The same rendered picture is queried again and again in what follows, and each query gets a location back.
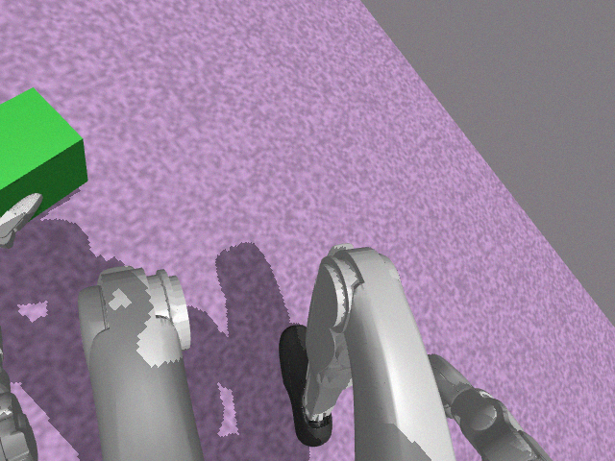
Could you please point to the right robot arm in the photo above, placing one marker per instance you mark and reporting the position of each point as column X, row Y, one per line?
column 492, row 430

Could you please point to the left robot arm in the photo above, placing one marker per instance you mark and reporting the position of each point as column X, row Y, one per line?
column 17, row 440

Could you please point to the left robot hand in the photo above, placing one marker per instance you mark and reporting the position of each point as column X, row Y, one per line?
column 17, row 217

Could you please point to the carton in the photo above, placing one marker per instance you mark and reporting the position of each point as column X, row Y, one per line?
column 39, row 153

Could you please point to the right robot foot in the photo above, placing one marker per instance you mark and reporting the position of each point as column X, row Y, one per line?
column 294, row 365

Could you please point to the right robot hand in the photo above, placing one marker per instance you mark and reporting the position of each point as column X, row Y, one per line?
column 449, row 380

